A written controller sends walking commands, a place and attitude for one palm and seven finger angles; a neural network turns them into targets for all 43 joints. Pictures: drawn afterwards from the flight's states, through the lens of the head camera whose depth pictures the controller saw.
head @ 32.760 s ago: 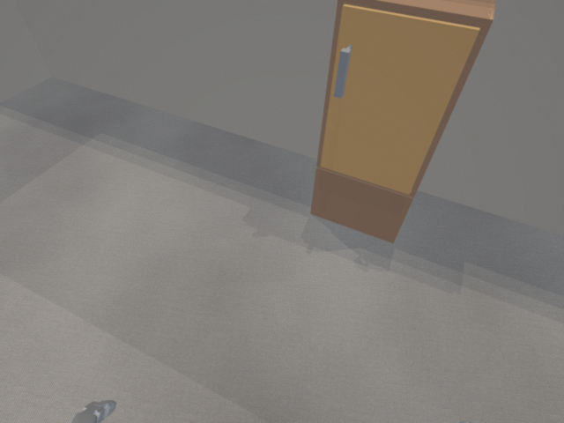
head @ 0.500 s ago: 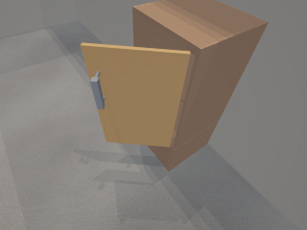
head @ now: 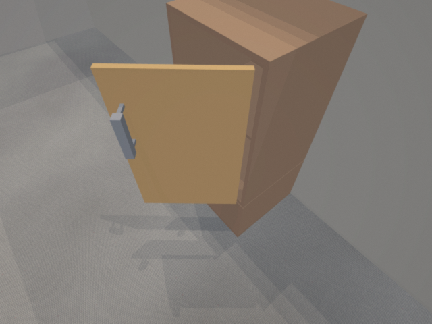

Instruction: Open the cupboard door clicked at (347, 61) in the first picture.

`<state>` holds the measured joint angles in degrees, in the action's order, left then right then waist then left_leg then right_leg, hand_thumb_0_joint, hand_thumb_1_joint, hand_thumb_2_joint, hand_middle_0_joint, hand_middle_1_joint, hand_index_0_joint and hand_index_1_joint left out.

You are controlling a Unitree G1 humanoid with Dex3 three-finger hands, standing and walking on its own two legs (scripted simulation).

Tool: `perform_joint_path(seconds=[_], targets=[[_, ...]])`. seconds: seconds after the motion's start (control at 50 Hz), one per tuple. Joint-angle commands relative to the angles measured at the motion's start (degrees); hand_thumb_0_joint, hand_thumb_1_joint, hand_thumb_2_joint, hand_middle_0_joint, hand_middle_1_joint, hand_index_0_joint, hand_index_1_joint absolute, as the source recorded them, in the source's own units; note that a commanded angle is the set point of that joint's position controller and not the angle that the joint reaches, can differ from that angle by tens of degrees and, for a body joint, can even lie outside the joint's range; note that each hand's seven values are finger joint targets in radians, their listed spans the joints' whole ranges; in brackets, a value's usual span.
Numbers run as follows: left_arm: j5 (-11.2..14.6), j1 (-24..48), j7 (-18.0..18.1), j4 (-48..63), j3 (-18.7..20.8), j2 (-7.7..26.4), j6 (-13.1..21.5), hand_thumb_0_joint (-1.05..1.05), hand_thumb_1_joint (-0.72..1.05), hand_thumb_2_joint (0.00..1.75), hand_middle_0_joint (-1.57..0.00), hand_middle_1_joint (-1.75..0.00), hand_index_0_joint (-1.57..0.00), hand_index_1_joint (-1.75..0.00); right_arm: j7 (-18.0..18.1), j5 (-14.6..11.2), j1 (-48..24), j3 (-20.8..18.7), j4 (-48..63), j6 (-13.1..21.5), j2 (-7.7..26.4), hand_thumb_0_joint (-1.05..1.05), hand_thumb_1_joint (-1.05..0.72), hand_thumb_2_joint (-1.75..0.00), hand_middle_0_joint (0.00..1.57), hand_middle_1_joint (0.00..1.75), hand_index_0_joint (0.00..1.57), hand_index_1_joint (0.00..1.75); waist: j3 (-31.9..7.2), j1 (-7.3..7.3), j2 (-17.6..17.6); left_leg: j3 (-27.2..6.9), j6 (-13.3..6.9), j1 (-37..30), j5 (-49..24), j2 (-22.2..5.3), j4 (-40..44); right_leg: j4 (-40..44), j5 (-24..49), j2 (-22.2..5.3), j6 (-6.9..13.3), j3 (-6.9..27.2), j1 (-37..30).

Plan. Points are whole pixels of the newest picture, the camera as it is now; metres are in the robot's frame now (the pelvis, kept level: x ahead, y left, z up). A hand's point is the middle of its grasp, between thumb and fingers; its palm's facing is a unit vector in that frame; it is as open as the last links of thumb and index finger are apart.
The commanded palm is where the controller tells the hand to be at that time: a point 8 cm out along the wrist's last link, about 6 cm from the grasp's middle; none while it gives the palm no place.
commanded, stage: look again from close up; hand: left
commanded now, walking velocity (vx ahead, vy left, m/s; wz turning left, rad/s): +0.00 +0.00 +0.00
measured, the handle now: (126, 131) +0.56 +0.27 -0.02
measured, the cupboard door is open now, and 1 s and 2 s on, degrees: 50 50 50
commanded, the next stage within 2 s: shuffle to correct the standing spot in 0.38 s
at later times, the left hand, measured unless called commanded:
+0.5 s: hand out of the picture +0.00 +0.15 -0.17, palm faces +0.01 -0.98 -0.21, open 7.3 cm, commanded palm none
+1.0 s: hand out of the picture +0.05 +0.19 -0.18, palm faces +0.02 -0.97 -0.24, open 7.4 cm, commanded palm none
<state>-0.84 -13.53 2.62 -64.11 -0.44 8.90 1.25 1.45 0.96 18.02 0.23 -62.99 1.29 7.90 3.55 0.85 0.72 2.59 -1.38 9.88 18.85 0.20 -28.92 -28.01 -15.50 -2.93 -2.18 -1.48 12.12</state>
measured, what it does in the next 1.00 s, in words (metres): stands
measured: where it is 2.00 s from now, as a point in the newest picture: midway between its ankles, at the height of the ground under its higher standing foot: outside the picture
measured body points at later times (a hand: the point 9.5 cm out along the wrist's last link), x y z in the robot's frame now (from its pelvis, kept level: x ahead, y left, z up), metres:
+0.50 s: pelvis -0.01 -0.03 +0.00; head +0.00 -0.04 +0.45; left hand +0.00 +0.20 -0.15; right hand +0.00 -0.26 -0.16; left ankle -0.04 +0.10 -0.74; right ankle -0.01 -0.15 -0.74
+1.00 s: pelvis +0.02 +0.00 -0.01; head +0.06 -0.01 +0.44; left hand +0.05 +0.24 -0.16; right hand -0.02 -0.22 -0.17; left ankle -0.04 +0.10 -0.74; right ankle +0.00 -0.09 -0.73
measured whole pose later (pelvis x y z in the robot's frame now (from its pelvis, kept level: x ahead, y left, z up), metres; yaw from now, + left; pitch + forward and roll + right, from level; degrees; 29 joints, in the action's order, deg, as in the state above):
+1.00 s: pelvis +0.02 +0.00 -0.01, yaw -1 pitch +1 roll +1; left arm -1.3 -13.8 1.1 -59.0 2.6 9.7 -0.4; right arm 1.2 1.6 20.7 0.0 -60.2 0.6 8.3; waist 3.7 -0.3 0.0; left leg 4.4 -2.0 10.0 21.5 1.6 -30.8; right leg -39.3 -23.4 -2.6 2.5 -6.0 17.6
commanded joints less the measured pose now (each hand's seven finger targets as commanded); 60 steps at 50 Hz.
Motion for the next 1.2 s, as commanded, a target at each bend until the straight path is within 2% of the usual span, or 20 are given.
perform_joint_path(seconds=[0.0,0.16,0.38,0.46,0.54,0.6,0.66,0.72,0.76,0.8,0.82,0.86,0.94,0.96,0.98,1.0,1.02,1.04,1.1,1.18], targets=[[0.16,-4.71,0.25,2.35,0.96,4.91,0.55,0.00,0.90,0.90,-0.20,-0.30,-0.20,-0.30,0.66,-0.06,4.40,-0.86,4.18,1.58,6.93,0.00,-0.90,-0.90,0.20,0.30,0.20,0.30,-6.42,-0.72,1.68,-5.56,-0.69,-0.47,-31.64,-7.69,2.56,-2.20,11.61,-2.08,4.01,0.59,-3.53],[0.15,-3.46,-0.23,3.35,1.17,5.96,0.00,0.00,0.90,0.90,-0.20,-0.30,-0.20,-0.30,0.49,-0.16,1.95,-0.76,3.95,0.79,6.68,0.00,-0.90,-0.90,0.20,0.30,0.20,0.30,2.32,-0.76,-2.88,-4.66,-0.56,3.37,-13.90,-5.65,6.41,0.96,9.69,-2.83,3.72,2.99,0.62],[0.16,-3.40,-0.74,3.74,1.48,7.37,0.15,0.00,0.90,0.90,-0.20,-0.30,-0.20,-0.30,0.31,-0.13,0.06,-0.68,2.86,0.65,6.99,0.00,-0.90,-0.90,0.20,0.30,0.20,0.30,0.50,-0.99,-0.30,-3.68,-0.13,2.01,-9.09,-5.14,7.52,4.20,7.41,-3.18,4.20,4.83,0.43],[0.15,-3.49,-0.88,3.66,1.49,7.57,0.30,0.00,0.90,0.90,-0.20,-0.30,-0.20,-0.30,0.22,-0.16,0.23,-0.63,2.37,0.41,6.77,0.00,-0.90,-0.90,0.20,0.30,0.20,0.30,-0.14,-0.81,-2.20,-3.08,0.20,1.71,-7.91,-4.82,6.96,5.84,5.95,-3.61,4.35,5.43,0.57],[-0.09,-4.14,-0.84,4.03,2.09,8.52,0.21,0.00,0.90,0.90,-0.20,-0.30,-0.20,-0.30,-0.10,-0.08,1.19,-0.67,2.23,-0.28,6.46,0.00,-0.90,-0.90,0.20,0.30,0.20,0.30,-0.05,-1.22,-2.19,-1.48,0.62,3.23,-3.13,-3.37,4.09,6.61,0.14,-5.36,5.78,8.06,0.58],[-0.23,-4.88,-0.89,4.59,3.03,10.15,-0.26,0.00,0.90,0.90,-0.20,-0.30,-0.20,-0.30,-0.47,0.09,1.77,-0.88,2.63,-0.93,5.80,0.00,-0.90,-0.90,0.20,0.30,0.20,0.30,1.23,-1.71,-5.68,0.27,1.01,5.85,1.27,-1.80,0.30,10.29,-8.48,-8.70,7.67,11.88,1.78],[-0.46,-5.08,-0.73,5.42,4.00,11.11,-0.48,0.00,0.90,0.90,-0.20,-0.30,-0.20,-0.30,-0.64,0.13,2.38,-1.17,3.18,-1.20,5.53,0.00,-0.90,-0.90,0.20,0.30,0.20,0.30,2.52,-1.76,-8.86,0.96,1.01,7.11,1.99,-1.64,-3.22,12.30,-9.61,-11.76,9.26,14.57,3.18],[-0.61,-4.08,-0.66,6.39,4.51,10.23,-0.73,0.00,0.90,0.90,-0.20,-0.30,-0.20,-0.30,-0.66,0.13,4.56,-1.37,2.93,-0.94,5.16,0.00,-0.90,-0.90,0.20,0.30,0.20,0.30,2.09,-0.99,-7.00,0.74,0.84,3.43,-0.16,-1.84,0.45,8.40,-7.00,-10.09,8.71,11.24,5.60],[-0.61,-3.04,-0.81,7.26,4.63,8.86,-1.11,0.00,0.90,0.90,-0.20,-0.30,-0.20,-0.30,-0.70,0.24,7.10,-1.42,2.49,-0.46,6.18,0.00,-0.90,-0.90,0.20,0.30,0.20,0.30,1.43,-0.41,0.29,-2.42,-0.29,1.91,-5.03,-4.07,4.52,1.07,-7.01,-5.53,6.78,5.67,6.59],[-0.75,-1.75,-1.02,8.30,3.93,5.10,-1.49,0.00,0.90,0.90,-0.20,-0.30,-0.20,-0.30,-0.28,0.58,8.63,-2.03,2.78,-0.22,9.53,0.00,-0.90,-0.90,0.20,0.30,0.20,0.30,1.53,-0.11,13.04,-12.02,-5.22,0.95,-10.76,-11.80,11.01,-12.03,-10.32,1.43,4.17,-4.32,10.17],[-0.98,-0.49,-0.98,9.06,3.53,4.15,-1.45,0.00,0.90,0.90,-0.20,-0.30,-0.20,-0.30,0.07,0.54,8.84,-2.10,3.03,-0.19,9.36,0.00,-0.90,-0.90,0.20,0.30,0.20,0.30,2.95,0.16,14.62,-14.54,-7.95,-1.11,-15.70,-13.80,12.45,-17.36,-15.90,2.41,3.89,-4.53,14.71],[-0.68,0.62,-1.11,9.44,3.43,3.80,-1.24,0.00,0.90,0.90,-0.20,-0.30,-0.20,-0.30,0.28,0.71,8.30,-1.75,3.85,0.01,8.49,0.00,-0.90,-0.90,0.20,0.30,0.20,0.30,2.06,-0.02,10.95,-14.55,-10.72,-2.59,-25.22,-14.36,10.34,-22.65,-18.21,0.77,4.60,-3.14,16.67],[-0.36,-3.43,-1.62,7.95,3.48,1.97,-0.35,0.00,0.90,0.90,-0.20,-0.30,-0.20,-0.30,0.44,0.50,4.66,-1.80,5.29,0.10,8.97,0.00,-0.90,-0.90,0.20,0.30,0.20,0.30,-1.79,-3.20,5.25,-6.94,-8.01,0.33,-32.42,-10.13,3.80,-8.15,-5.51,0.81,4.42,-5.63,3.77],[-0.36,-6.99,-1.43,6.86,3.78,2.83,-0.01,0.00,0.90,0.90,-0.20,-0.30,-0.20,-0.30,0.42,0.04,3.62,-1.93,5.51,0.15,8.99,0.00,-0.90,-0.90,0.20,0.30,0.20,0.30,-3.73,-4.98,3.29,-5.17,-6.23,3.08,-29.85,-8.85,0.41,-2.53,1.89,-0.35,4.70,-4.61,-3.10],[-0.68,-11.42,-0.95,5.63,4.52,6.36,0.64,0.00,0.90,0.90,-0.20,-0.30,-0.20,-0.30,0.20,-0.61,3.75,-1.94,6.10,0.40,7.68,0.00,-0.90,-0.90,0.20,0.30,0.20,0.30,-6.45,-6.49,-4.54,-1.55,-3.46,11.05,-20.78,-5.39,-7.45,0.96,9.59,-8.23,6.93,4.65,-13.75],[-0.86,-16.16,-0.33,4.61,5.91,11.74,0.88,0.00,0.90,0.90,-0.20,-0.30,-0.20,-0.30,-0.09,-0.70,2.01,-1.90,8.03,0.52,5.47,0.00,-0.90,-0.90,0.20,0.30,0.20,0.30,-7.10,-7.83,-17.45,2.54,0.06,23.06,3.68,0.87,-19.24,6.19,25.57,-23.18,13.30,22.89,-20.89],[-0.37,-17.65,-0.02,4.12,5.99,12.74,0.87,0.00,0.90,0.90,-0.20,-0.30,-0.20,-0.30,0.34,-0.02,0.49,-2.30,8.82,-0.15,7.12,0.00,-0.90,-0.90,0.20,0.30,0.20,0.30,-6.39,-7.52,-10.72,-1.20,1.67,25.31,16.57,0.13,-29.00,7.51,39.97,-29.13,18.60,25.48,-19.88],[-0.48,-15.14,0.50,4.49,5.88,11.29,0.93,0.00,0.90,0.90,-0.20,-0.30,-0.20,-0.30,0.35,0.07,-0.50,-2.48,8.37,-0.71,6.29,0.00,-0.90,-0.90,0.20,0.30,0.20,0.30,-3.71,-6.49,-9.66,-4.39,1.94,26.81,15.32,-1.91,-33.49,6.39,41.70,-27.09,19.10,20.91,-16.59],[-0.88,-7.53,0.36,6.86,4.99,8.61,0.66,0.00,0.90,0.90,-0.20,-0.30,-0.20,-0.30,-1.32,0.26,-2.11,-2.68,8.39,-1.96,5.23,0.00,-0.90,-0.90,0.20,0.30,0.20,0.30,0.62,-3.52,-12.07,-3.28,2.61,25.91,7.88,-3.54,-35.52,7.92,31.71,-19.38,14.29,9.04,-6.43],[-1.23,-2.90,-0.24,8.96,5.81,10.78,0.40,0.00,0.90,0.90,-0.20,-0.30,-0.20,-0.30,-2.57,-0.35,-2.63,-2.57,9.02,-2.52,2.95,0.00,-0.90,-0.90,0.20,0.30,0.20,0.30,-0.30,-1.56,-11.23,1.72,3.34,14.24,-0.26,-2.52,-19.71,7.74,20.61,-14.70,10.05,0.79,3.63]])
